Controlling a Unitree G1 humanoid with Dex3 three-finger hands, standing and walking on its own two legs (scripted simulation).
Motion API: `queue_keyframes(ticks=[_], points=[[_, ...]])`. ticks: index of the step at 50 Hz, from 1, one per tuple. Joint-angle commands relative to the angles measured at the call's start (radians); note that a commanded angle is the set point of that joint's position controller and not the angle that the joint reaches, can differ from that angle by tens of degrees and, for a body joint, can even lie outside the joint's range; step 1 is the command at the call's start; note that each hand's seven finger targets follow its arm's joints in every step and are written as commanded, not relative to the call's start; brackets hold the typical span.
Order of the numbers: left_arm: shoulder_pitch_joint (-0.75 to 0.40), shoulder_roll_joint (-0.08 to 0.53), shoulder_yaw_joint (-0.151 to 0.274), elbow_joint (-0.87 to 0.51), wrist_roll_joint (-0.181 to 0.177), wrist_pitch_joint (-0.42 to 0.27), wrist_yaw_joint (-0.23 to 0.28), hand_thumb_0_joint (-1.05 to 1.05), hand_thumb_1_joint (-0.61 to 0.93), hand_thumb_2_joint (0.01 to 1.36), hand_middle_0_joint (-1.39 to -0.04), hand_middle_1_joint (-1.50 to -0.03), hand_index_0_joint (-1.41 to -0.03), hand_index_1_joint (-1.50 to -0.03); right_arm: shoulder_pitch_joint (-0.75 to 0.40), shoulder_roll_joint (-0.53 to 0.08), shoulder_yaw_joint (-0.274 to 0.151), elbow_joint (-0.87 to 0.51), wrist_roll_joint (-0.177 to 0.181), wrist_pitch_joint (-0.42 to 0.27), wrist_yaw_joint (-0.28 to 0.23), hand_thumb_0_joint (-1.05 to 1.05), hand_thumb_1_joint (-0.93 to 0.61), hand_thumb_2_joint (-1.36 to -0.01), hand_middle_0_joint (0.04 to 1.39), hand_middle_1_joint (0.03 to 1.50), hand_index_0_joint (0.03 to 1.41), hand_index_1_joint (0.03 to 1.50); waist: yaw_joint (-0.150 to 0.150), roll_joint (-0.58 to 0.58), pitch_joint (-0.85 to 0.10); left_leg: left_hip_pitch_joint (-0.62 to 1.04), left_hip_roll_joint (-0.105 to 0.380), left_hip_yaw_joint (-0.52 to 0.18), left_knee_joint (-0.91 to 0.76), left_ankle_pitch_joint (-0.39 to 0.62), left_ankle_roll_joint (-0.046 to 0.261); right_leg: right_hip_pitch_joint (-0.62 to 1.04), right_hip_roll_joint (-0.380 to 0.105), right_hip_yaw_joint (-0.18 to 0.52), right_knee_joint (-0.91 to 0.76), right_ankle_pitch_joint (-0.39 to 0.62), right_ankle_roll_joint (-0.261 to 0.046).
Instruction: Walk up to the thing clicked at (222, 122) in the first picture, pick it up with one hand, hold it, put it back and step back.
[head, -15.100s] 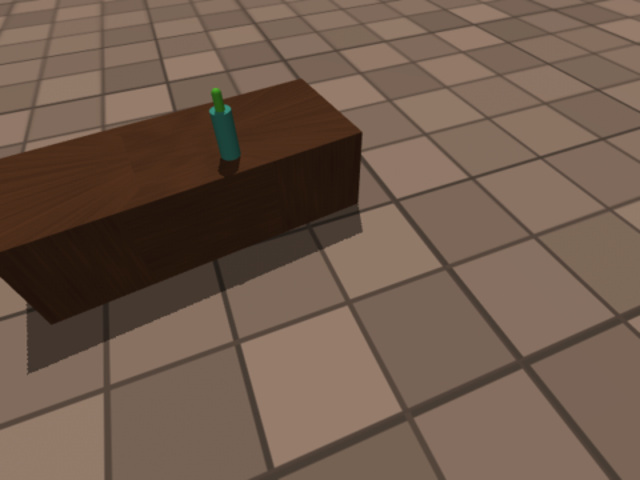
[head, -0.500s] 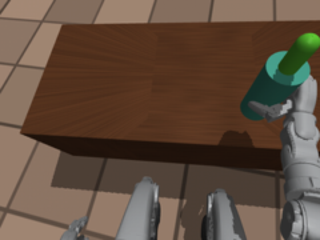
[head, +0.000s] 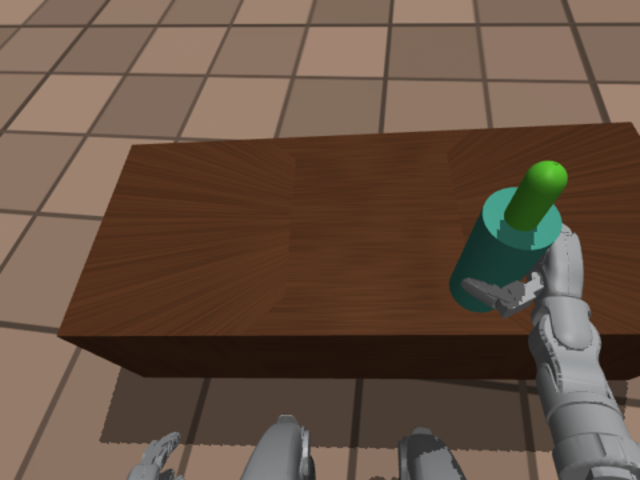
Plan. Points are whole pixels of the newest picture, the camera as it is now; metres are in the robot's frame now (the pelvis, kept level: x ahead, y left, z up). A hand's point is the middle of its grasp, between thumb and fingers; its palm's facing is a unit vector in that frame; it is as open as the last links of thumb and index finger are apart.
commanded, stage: lift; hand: right
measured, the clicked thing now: (504, 243) +0.38 -0.17 +0.06
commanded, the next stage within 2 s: hold in 0.64 s
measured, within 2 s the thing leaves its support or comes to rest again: neither
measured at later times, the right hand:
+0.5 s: hand (511, 244) +0.38 -0.18 +0.06, palm faces +0.15 +0.99 -0.02, open 10.8 cm
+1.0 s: hand (519, 246) +0.37 -0.18 +0.08, palm faces +0.16 +0.99 -0.02, open 10.8 cm
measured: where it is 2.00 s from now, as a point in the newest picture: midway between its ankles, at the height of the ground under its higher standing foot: outside the picture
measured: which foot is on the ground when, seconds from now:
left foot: down 0.00-1.00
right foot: down 0.00-1.00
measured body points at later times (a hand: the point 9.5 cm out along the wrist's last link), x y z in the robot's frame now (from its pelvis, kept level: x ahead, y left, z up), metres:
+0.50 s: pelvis +0.03 +0.00 +0.04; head +0.10 -0.01 +0.48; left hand +0.13 +0.25 -0.08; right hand +0.37 -0.23 +0.07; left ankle +0.06 +0.14 -0.65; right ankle +0.02 -0.12 -0.65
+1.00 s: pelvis +0.03 +0.00 +0.05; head +0.09 -0.01 +0.50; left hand +0.14 +0.25 -0.06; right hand +0.35 -0.23 +0.08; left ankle +0.06 +0.14 -0.65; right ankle +0.02 -0.12 -0.65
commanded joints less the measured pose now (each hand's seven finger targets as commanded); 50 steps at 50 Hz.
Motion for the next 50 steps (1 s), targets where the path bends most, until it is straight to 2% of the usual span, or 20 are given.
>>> queue_keyframes(ticks=[1,4,5,7,8,12,13,14,16,18,20,24,27,34,35,36,41,43,47,50], points=[[0.046,0.142,0.052,-0.084,-0.003,-0.040,0.011,0.000,0.876,0.905,-0.195,-0.292,-0.189,-0.298,-0.452,-0.166,-0.068,-0.405,0.052,-0.156,-0.013,0.000,-0.059,-1.370,1.283,1.491,1.344,1.491,-0.005,-0.121,-0.439,0.293,-0.039,0.007,-0.159,0.168,0.043,0.296,0.030,0.005,-0.252,0.216,-0.001],[0.055,0.142,0.053,-0.078,-0.004,-0.037,0.013,0.000,0.881,0.901,-0.194,-0.291,-0.190,-0.296,-0.419,-0.167,-0.071,-0.403,0.048,-0.156,-0.019,0.000,-0.060,-1.362,1.285,1.488,1.343,1.488,-0.006,-0.112,-0.451,0.328,-0.041,0.005,-0.176,0.225,0.042,0.343,0.028,0.004,-0.264,0.292,0.000],[0.049,0.133,0.051,-0.082,-0.003,-0.035,0.013,0.000,0.883,0.899,-0.194,-0.292,-0.191,-0.295,-0.378,-0.139,-0.051,-0.396,0.050,-0.156,-0.016,0.000,-0.064,-1.355,1.284,1.483,1.341,1.483,-0.007,-0.094,-0.422,0.352,-0.039,0.001,-0.186,0.239,0.039,0.323,0.031,-0.004,-0.265,0.296,-0.003],[0.050,0.134,0.050,-0.084,-0.005,-0.033,0.016,0.000,0.881,0.900,-0.196,-0.293,-0.193,-0.297,-0.412,-0.168,-0.068,-0.444,0.051,-0.161,-0.017,0.000,-0.025,-1.351,1.265,1.476,1.326,1.476,-0.008,-0.101,-0.444,0.382,-0.036,-0.004,-0.194,0.279,0.038,0.351,0.031,-0.008,-0.269,0.334,-0.005],[0.060,0.130,0.051,-0.076,-0.004,-0.032,0.017,0.000,0.887,0.896,-0.193,-0.290,-0.191,-0.291,-0.376,-0.133,-0.048,-0.396,0.051,-0.156,-0.010,0.000,-0.012,-1.341,1.263,1.471,1.324,1.472,0.010,-0.068,-0.432,0.386,-0.038,-0.003,-0.201,0.309,0.034,0.355,0.030,-0.007,-0.265,0.370,-0.008],[0.053,0.130,0.050,-0.088,-0.008,-0.028,0.019,0.000,0.888,0.894,-0.192,-0.289,-0.190,-0.290,-0.380,-0.155,-0.056,-0.455,0.051,-0.161,-0.009,0.000,-0.068,-1.358,1.293,1.490,1.350,1.490,-0.005,-0.095,-0.419,0.403,-0.041,0.007,-0.223,0.293,0.037,0.412,0.024,0.000,-0.309,0.395,0.002],[0.057,0.131,0.052,-0.084,-0.007,-0.027,0.019,0.000,0.890,0.892,-0.192,-0.290,-0.192,-0.290,-0.370,-0.148,-0.054,-0.442,0.049,-0.157,-0.007,0.000,-0.036,-1.349,1.274,1.479,1.333,1.479,-0.005,-0.090,-0.409,0.406,-0.039,0.005,-0.232,0.292,0.036,0.417,0.024,-0.001,-0.313,0.392,0.001],[0.054,0.129,0.054,-0.084,-0.008,-0.028,0.020,0.000,0.888,0.894,-0.192,-0.290,-0.191,-0.291,-0.319,-0.094,-0.020,-0.413,0.057,-0.152,-0.002,0.000,-0.056,-1.354,1.283,1.485,1.341,1.485,0.006,-0.058,-0.390,0.417,-0.040,0.004,-0.247,0.298,0.033,0.408,0.027,-0.005,-0.316,0.375,-0.004],[0.049,0.123,0.048,-0.093,-0.011,-0.031,0.023,0.000,0.887,0.892,-0.193,-0.291,-0.192,-0.291,-0.371,-0.154,-0.070,-0.482,0.062,-0.158,-0.010,0.000,-0.023,-1.349,1.267,1.478,1.328,1.478,-0.008,-0.061,-0.401,0.457,-0.035,-0.002,-0.264,0.295,0.031,0.409,0.030,-0.012,-0.327,0.343,-0.010],[0.048,0.121,0.051,-0.082,-0.007,-0.031,0.023,0.000,0.888,0.894,-0.191,-0.289,-0.189,-0.291,-0.314,-0.111,-0.039,-0.443,0.061,-0.150,-0.005,0.000,-0.034,-1.348,1.278,1.482,1.338,1.482,-0.006,-0.080,-0.381,0.438,-0.038,0.005,-0.266,0.301,0.033,0.427,0.027,-0.009,-0.338,0.387,-0.002],[0.049,0.124,0.050,-0.089,-0.011,-0.029,0.024,0.000,0.884,0.895,-0.194,-0.291,-0.191,-0.294,-0.323,-0.142,-0.056,-0.476,0.057,-0.156,-0.008,0.000,-0.017,-1.348,1.265,1.478,1.327,1.478,-0.015,-0.087,-0.396,0.470,-0.034,-0.003,-0.276,0.328,0.032,0.456,0.029,-0.014,-0.340,0.399,-0.005],[0.052,0.119,0.051,-0.084,-0.008,-0.025,0.025,0.000,0.886,0.894,-0.193,-0.290,-0.190,-0.293,-0.267,-0.105,-0.039,-0.461,0.056,-0.156,-0.008,0.000,-0.016,-1.342,1.266,1.475,1.327,1.475,-0.014,-0.079,-0.385,0.489,-0.036,-0.001,-0.286,0.360,0.032,0.472,0.027,-0.013,-0.351,0.460,-0.002],[0.057,0.118,0.054,-0.079,-0.005,-0.022,0.025,0.000,0.883,0.896,-0.194,-0.290,-0.188,-0.295,-0.280,-0.119,-0.048,-0.483,0.054,-0.159,-0.008,0.000,0.001,-1.346,1.267,1.481,1.329,1.481,-0.018,-0.102,-0.392,0.493,-0.038,0.001,-0.289,0.382,0.033,0.500,0.023,-0.009,-0.356,0.535,0.005],[0.033,0.120,0.054,-0.101,-0.011,-0.021,0.028,0.000,0.890,0.892,-0.194,-0.292,-0.193,-0.293,-0.296,-0.131,-0.047,-0.545,0.058,-0.160,-0.021,0.000,-0.013,-1.325,1.244,1.452,1.305,1.452,-0.021,-0.081,-0.356,0.534,-0.035,-0.004,-0.331,0.331,0.031,0.500,0.029,-0.019,-0.398,0.399,-0.006],[0.026,0.119,0.054,-0.096,-0.009,-0.023,0.029,0.000,0.887,0.896,-0.195,-0.294,-0.192,-0.296,-0.256,-0.088,-0.015,-0.518,0.057,-0.156,-0.019,0.000,-0.030,-1.323,1.245,1.448,1.304,1.448,-0.017,-0.072,-0.330,0.517,-0.036,-0.001,-0.331,0.318,0.031,0.496,0.027,-0.017,-0.403,0.393,-0.003],[0.022,0.118,0.055,-0.099,-0.009,-0.024,0.029,0.000,0.890,0.893,-0.195,-0.295,-0.195,-0.295,-0.253,-0.089,-0.018,-0.526,0.060,-0.153,-0.021,0.000,-0.060,-1.329,1.254,1.452,1.312,1.453,-0.018,-0.083,-0.323,0.511,-0.036,-0.002,-0.340,0.304,0.031,0.496,0.028,-0.019,-0.409,0.372,-0.005],[0.023,0.120,0.056,-0.091,-0.011,-0.026,0.033,0.000,0.894,0.896,-0.199,-0.299,-0.197,-0.301,-0.259,-0.087,-0.006,-0.525,0.057,-0.148,-0.019,0.000,0.037,-1.360,1.267,1.493,1.332,1.493,-0.011,-0.075,-0.314,0.516,-0.037,0.002,-0.349,0.324,0.030,0.520,0.024,-0.015,-0.419,0.412,-0.001],[0.022,0.118,0.055,-0.092,-0.011,-0.025,0.032,0.000,0.894,0.897,-0.201,-0.302,-0.200,-0.303,-0.247,-0.107,-0.023,-0.536,0.056,-0.148,-0.023,0.000,0.035,-1.363,1.269,1.496,1.334,1.496,-0.026,-0.087,-0.330,0.544,-0.033,0.001,-0.351,0.335,0.031,0.532,0.026,-0.016,-0.421,0.420,-0.001],[0.025,0.117,0.055,-0.086,-0.009,-0.024,0.030,0.000,0.896,0.897,-0.201,-0.303,-0.201,-0.303,-0.220,-0.078,-0.012,-0.518,0.062,-0.147,-0.018,0.000,0.061,-1.349,1.254,1.481,1.319,1.482,-0.025,-0.074,-0.336,0.545,-0.036,0.003,-0.349,0.365,0.030,0.548,0.023,-0.012,-0.419,0.488,0.003],[0.016,0.115,0.051,-0.098,-0.013,-0.020,0.032,0.000,0.893,0.900,-0.201,-0.303,-0.201,-0.304,-0.240,-0.114,-0.028,-0.555,0.058,-0.144,-0.026,0.000,0.013,-1.357,1.265,1.485,1.328,1.485,-0.033,-0.074,-0.303,0.571,-0.032,0.000,-0.363,0.347,0.031,0.528,0.029,-0.019,-0.438,0.429,-0.002]])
